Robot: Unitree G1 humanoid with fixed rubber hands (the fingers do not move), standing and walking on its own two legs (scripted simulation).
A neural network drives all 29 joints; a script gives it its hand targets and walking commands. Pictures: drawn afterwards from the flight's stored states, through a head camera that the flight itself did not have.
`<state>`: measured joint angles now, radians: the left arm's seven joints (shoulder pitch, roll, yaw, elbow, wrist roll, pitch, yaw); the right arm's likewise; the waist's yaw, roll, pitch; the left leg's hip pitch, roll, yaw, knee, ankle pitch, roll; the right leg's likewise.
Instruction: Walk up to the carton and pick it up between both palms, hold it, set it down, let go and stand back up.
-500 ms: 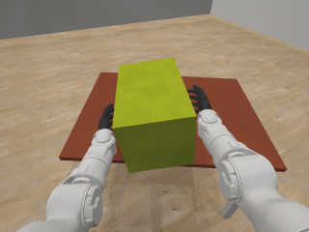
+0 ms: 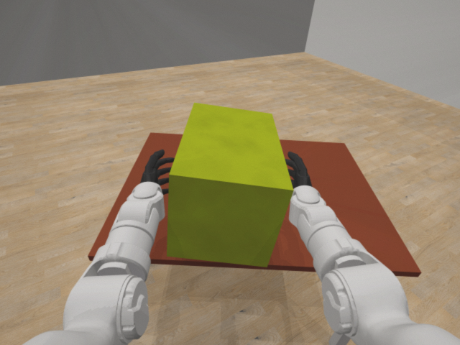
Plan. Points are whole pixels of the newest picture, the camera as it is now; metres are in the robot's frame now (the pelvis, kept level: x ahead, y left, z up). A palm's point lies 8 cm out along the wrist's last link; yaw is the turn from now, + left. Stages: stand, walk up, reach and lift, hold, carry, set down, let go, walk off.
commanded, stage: reach and lift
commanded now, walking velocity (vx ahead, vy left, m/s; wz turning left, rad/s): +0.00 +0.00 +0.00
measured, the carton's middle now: (226, 175) +0.44 +0.04 +0.10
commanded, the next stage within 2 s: hold in 0.84 s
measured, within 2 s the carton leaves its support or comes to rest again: neither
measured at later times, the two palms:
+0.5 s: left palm (146, 192) +0.31 +0.17 +0.15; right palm (309, 185) +0.33 -0.11 +0.17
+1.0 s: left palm (145, 166) +0.37 +0.19 +0.16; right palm (294, 165) +0.39 -0.09 +0.17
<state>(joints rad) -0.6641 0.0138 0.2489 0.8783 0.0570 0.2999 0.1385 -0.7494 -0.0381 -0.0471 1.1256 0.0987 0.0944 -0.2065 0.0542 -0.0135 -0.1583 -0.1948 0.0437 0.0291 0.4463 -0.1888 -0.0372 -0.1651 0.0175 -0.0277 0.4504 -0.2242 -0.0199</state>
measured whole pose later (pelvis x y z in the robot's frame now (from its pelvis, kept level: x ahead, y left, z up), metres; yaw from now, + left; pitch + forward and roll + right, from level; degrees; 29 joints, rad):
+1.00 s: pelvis +0.00 +0.02 +0.00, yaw +1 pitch -2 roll +0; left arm -0.75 0.02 0.29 0.70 0.16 0.46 0.09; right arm -0.82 0.02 -0.25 0.91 0.02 0.21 -0.19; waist 0.00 -0.04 -0.11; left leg -0.20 0.00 0.02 0.37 -0.14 0.00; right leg -0.16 -0.01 -0.03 0.38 -0.19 0.00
